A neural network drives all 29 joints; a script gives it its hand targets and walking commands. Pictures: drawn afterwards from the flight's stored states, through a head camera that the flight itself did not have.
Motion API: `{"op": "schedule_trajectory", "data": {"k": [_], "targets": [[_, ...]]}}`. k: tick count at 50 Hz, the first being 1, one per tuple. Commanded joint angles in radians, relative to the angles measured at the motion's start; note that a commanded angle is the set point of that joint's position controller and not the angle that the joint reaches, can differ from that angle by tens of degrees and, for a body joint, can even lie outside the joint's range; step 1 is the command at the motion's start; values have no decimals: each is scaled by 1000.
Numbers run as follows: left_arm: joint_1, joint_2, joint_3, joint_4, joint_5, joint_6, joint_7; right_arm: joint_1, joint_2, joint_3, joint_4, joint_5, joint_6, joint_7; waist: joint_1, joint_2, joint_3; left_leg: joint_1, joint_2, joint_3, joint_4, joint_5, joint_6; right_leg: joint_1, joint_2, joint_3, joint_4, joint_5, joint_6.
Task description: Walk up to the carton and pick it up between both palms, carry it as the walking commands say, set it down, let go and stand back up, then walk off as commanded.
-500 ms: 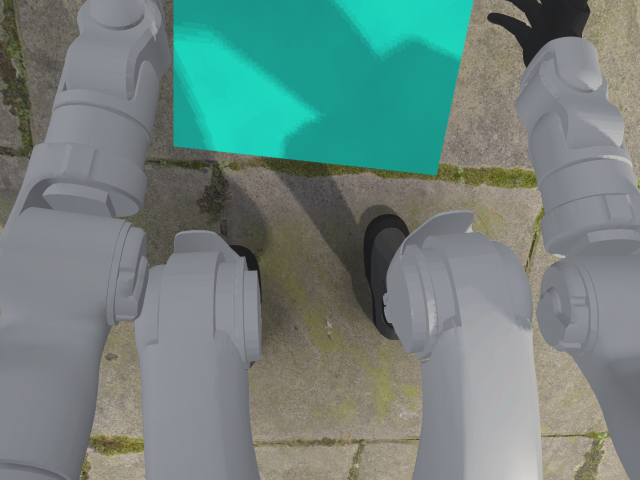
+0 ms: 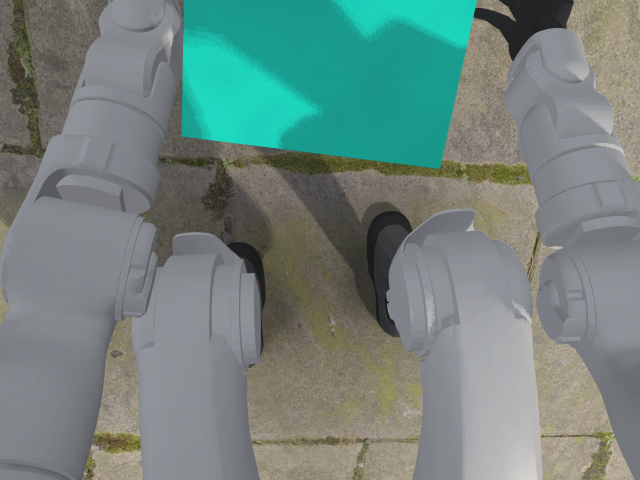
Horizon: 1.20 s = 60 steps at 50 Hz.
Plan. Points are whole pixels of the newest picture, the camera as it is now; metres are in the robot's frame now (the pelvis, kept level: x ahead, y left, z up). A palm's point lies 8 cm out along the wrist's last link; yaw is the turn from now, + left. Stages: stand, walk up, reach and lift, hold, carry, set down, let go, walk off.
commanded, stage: reach and lift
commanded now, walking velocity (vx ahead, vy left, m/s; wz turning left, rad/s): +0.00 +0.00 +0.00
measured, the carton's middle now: (319, 45) +0.49 -0.02 -0.24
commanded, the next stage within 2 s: none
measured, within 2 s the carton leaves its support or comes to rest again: leaves its support in 0.88 s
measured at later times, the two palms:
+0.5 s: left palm out of the picture +0.55 +0.09 -0.19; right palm (528, 0) +0.51 -0.21 -0.18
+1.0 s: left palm out of the picture +0.55 +0.09 -0.17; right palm (528, 11) +0.50 -0.21 -0.17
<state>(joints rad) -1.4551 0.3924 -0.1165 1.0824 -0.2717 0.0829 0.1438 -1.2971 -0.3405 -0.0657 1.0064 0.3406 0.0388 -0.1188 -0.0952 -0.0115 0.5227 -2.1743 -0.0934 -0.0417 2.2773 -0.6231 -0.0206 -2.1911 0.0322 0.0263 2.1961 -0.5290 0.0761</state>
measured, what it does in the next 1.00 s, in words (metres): stands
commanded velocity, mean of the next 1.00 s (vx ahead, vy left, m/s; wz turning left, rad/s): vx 0.00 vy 0.00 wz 0.00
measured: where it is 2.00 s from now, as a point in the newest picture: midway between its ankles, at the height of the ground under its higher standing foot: (319, 309)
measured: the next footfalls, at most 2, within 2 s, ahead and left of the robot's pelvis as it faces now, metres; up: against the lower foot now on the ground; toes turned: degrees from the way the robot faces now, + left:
none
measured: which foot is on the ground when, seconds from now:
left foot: down 0.00-1.00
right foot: down 0.00-1.00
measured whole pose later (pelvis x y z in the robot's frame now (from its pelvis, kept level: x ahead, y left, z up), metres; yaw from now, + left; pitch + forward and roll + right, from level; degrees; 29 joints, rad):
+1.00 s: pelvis +0.00 +0.00 -0.01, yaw +1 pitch +26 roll -3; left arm -1.49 0.30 -0.03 1.07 -0.14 0.21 0.14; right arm -1.32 -0.26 -0.16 0.95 0.25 0.17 -0.23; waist -0.10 0.00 0.52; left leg -2.15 -0.13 -0.05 2.32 -0.63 -0.04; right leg -2.15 0.07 0.05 2.25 -0.55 0.11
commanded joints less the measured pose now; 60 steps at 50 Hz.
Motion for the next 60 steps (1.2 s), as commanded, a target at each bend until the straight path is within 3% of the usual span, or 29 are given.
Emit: {"op": "schedule_trajectory", "data": {"k": [1, 4, 5, 6, 9, 10, 11, 13, 14, 19, 21, 23, 25, 27, 30, 33, 38, 39, 40, 41, 45, 47, 53, 54, 55, 60], "targets": [[-401, -135, -44, -184, 1, -51, -34, -370, 140, -7, -137, 4, -51, 3, -47, 143, -1563, 684, 21, 43, -236, 370, 1, 605, 19, -106, -160, 389, -23], [-387, -162, -12, -129, 30, -55, -34, -389, 171, -24, -112, -7, -62, 3, -35, 140, -1539, 685, 18, 33, -231, 386, -1, 559, 24, -106, -155, 384, -22], [-405, -197, -22, -135, 25, -55, -37, -402, 182, -27, -108, -12, -67, 5, -57, 145, -1548, 688, 14, 29, -228, 390, -4, 555, 24, -108, -156, 391, -26], [-399, -212, -13, -124, 42, -55, -40, -400, 214, -30, -102, -21, -70, 5, -56, 141, -1549, 686, 11, 29, -228, 400, -5, 566, 29, -108, -156, 405, -20], [-374, -242, 21, -95, 84, -59, -39, -388, 281, -24, -54, -32, -71, 11, -21, 139, -1538, 685, 0, 34, -234, 412, -6, 560, 41, -104, -153, 406, -15], [-374, -267, 19, -97, 98, -58, -42, -374, 304, -34, -39, -38, -70, 19, -32, 156, -1530, 689, 1, 33, -238, 406, -10, 551, 42, -104, -153, 407, -15], [-391, -351, 0, -104, 93, -56, -55, -431, 384, 2, -70, -25, -72, 35, -15, 142, -1542, 691, -4, 33, -233, 428, -8, 541, 45, -101, -146, 414, -16], [-435, -520, -40, -109, 99, -53, -84, -502, 527, 36, -70, -31, -68, 70, -23, 148, -1535, 668, -17, 39, -224, 433, -7, 529, 56, -104, -138, 417, -19], [-466, -602, -64, -109, 96, -48, -102, -570, 614, 69, -91, -14, -61, 93, -4, 144, -1547, 668, -16, 35, -223, 434, -2, 538, 61, -102, -127, 418, -17], [-544, -934, -77, -85, 139, -15, -189, -783, 872, 126, -155, -32, -26, 173, 1, 135, -1453, 565, -40, 41, -215, 385, 3, 492, 86, -113, -99, 348, -34], [-557, -992, -65, -87, 149, -3, -213, -772, 930, 114, -126, -61, -4, 192, -18, 135, -1422, 538, -44, 44, -210, 361, 5, 490, 93, -121, -92, 331, -40], [-560, -1024, -57, -100, 153, 7, -230, -789, 964, 114, -152, -70, 9, 213, 3, 141, -1416, 535, -51, 51, -204, 367, 10, 481, 92, -121, -87, 326, -44], [-557, -1068, -67, -101, 137, 12, -238, -795, 982, 114, -164, -82, 17, 221, -20, 147, -1435, 541, -52, 54, -193, 375, 7, 490, 93, -130, -80, 333, -50], [-540, -1087, -55, -107, 143, 18, -243, -799, 1023, 122, -176, -76, 28, 232, -1, 135, -1435, 542, -51, 58, -192, 385, 14, 493, 93, -131, -77, 340, -49], [-565, -1108, -71, -141, 129, 16, -247, -788, 1052, 134, -197, -80, 41, 239, -14, 123, -1462, 538, -56, 64, -183, 400, 14, 524, 92, -129, -78, 375, -47], [-549, -1119, -67, -152, 125, 22, -251, -790, 1083, 153, -227, -64, 49, 243, 4, 113, -1520, 549, -58, 77, -168, 428, 19, 564, 94, -123, -78, 409, -44], [-579, -1138, -88, -225, 102, 22, -244, -793, 1090, 181, -273, -39, 61, 240, 3, 131, -1626, 597, -61, 86, -171, 459, 17, 597, 96, -119, -82, 437, -45], [-588, -1135, -91, -245, 94, 24, -242, -799, 1078, 189, -311, -40, 63, 236, -17, 104, -1669, 618, -61, 83, -168, 474, 18, 628, 98, -125, -85, 460, -39], [-594, -1146, -105, -273, 79, 26, -240, -819, 1074, 195, -348, -33, 62, 235, -14, 117, -1747, 661, -68, 89, -162, 498, 15, 669, 96, -125, -86, 483, -42], [-604, -1149, -113, -306, 72, 27, -236, -797, 1076, 203, -359, -36, 68, 229, -34, 108, -1798, 690, -71, 82, -162, 520, 14, 687, 100, -130, -86, 502, -39], [-640, -1159, -139, -374, 46, 39, -224, -838, 1077, 225, -456, -26, 81, 215, -49, 110, -1959, 768, -77, 88, -165, 552, 13, 762, 101, -135, -94, 540, -39], [-657, -1161, -141, -381, 49, 52, -217, -893, 1069, 233, -509, -17, 86, 210, -44, 115, -2001, 788, -77, 91, -177, 533, 16, 772, 101, -134, -110, 520, -40], [-692, -1208, -129, -392, 71, 92, -207, -963, 1053, 222, -562, -54, 123, 200, -81, 103, -2055, 812, -81, 87, -225, 421, 12, 786, 95, -164, -140, 419, -38], [-720, -1183, -115, -421, 76, 95, -205, -988, 1068, 235, -569, -41, 132, 201, -56, 104, -2071, 818, -82, 95, -231, 408, 16, 802, 95, -159, -153, 400, -32], [-748, -1193, -124, -442, 65, 97, -206, -965, 1074, 226, -551, -57, 143, 198, -81, 90, -2085, 801, -79, 98, -230, 393, 14, 814, 94, -159, -162, 397, -34], [-737, -1221, -110, -413, 94, 143, -212, -1010, 1083, 223, -579, -81, 179, 194, -76, 96, -2110, 787, -78, 104, -272, 308, 14, 832, 91, -167, -198, 317, -32]]}}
